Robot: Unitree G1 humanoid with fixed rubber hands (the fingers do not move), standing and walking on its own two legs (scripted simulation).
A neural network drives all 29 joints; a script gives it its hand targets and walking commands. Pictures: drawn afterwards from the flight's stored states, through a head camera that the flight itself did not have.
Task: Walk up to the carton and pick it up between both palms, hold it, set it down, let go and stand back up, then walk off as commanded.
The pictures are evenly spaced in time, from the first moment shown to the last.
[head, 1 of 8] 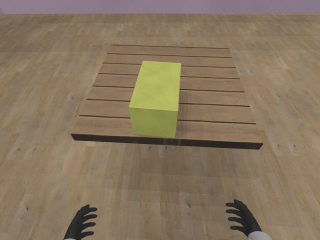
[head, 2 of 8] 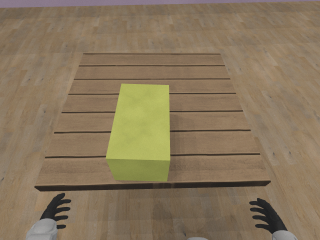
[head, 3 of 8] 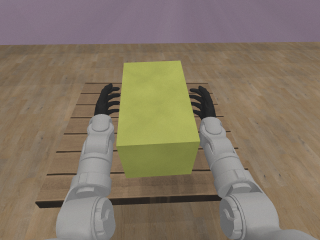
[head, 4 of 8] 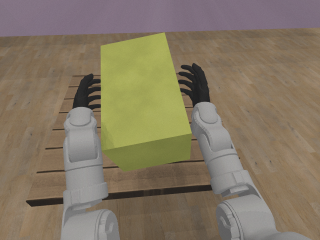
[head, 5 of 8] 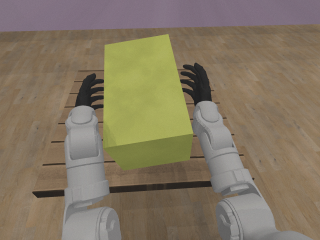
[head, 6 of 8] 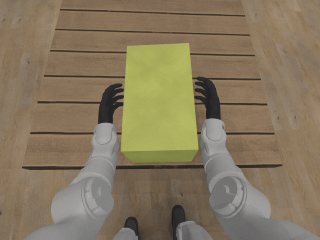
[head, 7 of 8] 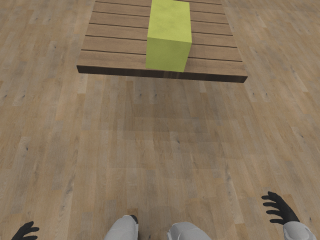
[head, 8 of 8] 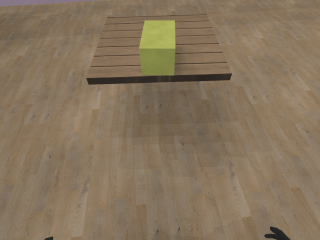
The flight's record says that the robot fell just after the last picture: no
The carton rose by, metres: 0.27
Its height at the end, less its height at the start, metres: +0.00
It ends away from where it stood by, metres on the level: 0.05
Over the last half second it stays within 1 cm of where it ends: yes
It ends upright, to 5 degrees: yes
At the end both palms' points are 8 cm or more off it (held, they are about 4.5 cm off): yes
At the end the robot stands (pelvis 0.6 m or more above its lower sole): yes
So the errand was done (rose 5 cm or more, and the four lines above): yes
